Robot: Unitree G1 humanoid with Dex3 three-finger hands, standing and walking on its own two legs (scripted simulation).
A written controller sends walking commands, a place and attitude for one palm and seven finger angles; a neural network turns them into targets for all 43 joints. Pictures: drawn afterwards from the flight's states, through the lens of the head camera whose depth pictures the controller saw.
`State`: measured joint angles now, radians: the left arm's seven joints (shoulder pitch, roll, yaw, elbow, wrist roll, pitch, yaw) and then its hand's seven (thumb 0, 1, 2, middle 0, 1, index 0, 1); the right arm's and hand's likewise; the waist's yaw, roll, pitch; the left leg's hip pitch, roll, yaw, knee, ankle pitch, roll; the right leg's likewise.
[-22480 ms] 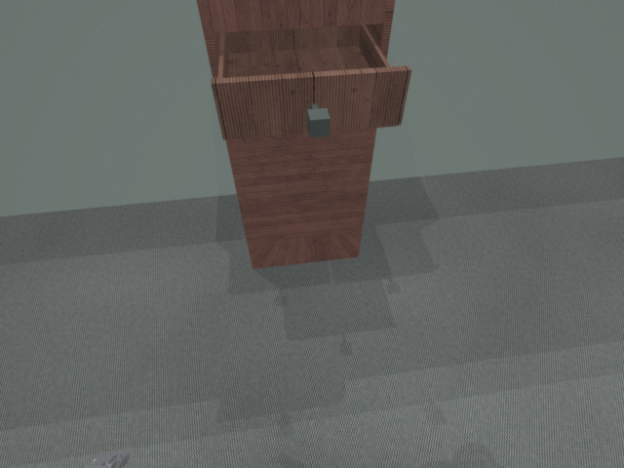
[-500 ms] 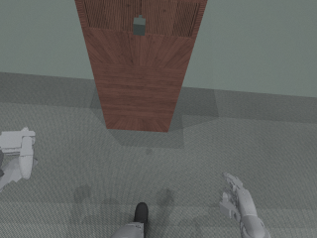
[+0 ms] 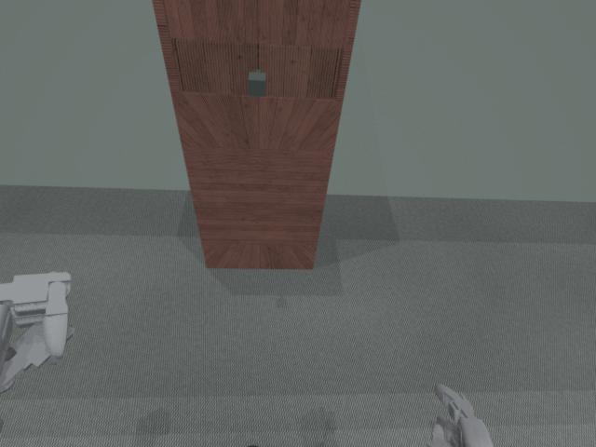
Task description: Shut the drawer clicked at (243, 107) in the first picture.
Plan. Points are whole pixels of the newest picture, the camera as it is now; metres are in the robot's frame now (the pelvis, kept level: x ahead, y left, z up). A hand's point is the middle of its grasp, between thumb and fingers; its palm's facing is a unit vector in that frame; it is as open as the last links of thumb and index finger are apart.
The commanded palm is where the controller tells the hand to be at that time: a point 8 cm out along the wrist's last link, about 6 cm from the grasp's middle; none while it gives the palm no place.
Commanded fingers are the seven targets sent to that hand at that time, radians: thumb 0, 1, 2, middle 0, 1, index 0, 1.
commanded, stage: stop stepping back and stand still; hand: left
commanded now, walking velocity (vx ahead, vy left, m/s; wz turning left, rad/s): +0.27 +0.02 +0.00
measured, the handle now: (257, 80) +0.87 +0.10 +0.07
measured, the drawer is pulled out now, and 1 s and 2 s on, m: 0.00 0.00 0.00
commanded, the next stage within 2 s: let the arm hang, fingers relaxed in 0.90 s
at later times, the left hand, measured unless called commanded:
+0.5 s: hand (27, 332) +0.18 +0.24 +0.18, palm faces +0.35 -0.79 -0.51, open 3.2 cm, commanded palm +0.13 +0.29 +0.18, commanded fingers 0.00 0.90 0.90 -1.40 -1.60 -1.40 -1.60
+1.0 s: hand (22, 296) +0.23 +0.28 +0.16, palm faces +0.32 -0.78 -0.53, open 3.2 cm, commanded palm none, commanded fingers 0.00 0.90 0.90 -1.36 -1.56 -1.36 -1.56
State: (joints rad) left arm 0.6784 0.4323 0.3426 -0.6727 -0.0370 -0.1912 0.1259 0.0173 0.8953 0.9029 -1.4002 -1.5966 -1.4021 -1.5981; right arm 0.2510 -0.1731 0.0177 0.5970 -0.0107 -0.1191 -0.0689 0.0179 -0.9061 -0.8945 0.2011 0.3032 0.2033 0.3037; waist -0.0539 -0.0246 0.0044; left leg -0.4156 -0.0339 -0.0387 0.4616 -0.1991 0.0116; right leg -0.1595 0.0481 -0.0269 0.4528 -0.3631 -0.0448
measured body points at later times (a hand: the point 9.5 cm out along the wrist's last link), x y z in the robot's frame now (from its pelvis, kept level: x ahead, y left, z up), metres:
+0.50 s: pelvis +0.01 +0.01 -0.01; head +0.02 +0.02 +0.44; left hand +0.16 +0.28 +0.21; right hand +0.16 -0.20 -0.10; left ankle +0.03 +0.13 -0.71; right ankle +0.02 -0.07 -0.74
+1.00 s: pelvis +0.04 +0.03 +0.00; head +0.08 +0.03 +0.45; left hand +0.21 +0.32 +0.19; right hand +0.24 -0.19 -0.08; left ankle +0.05 +0.14 -0.74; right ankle +0.02 -0.07 -0.74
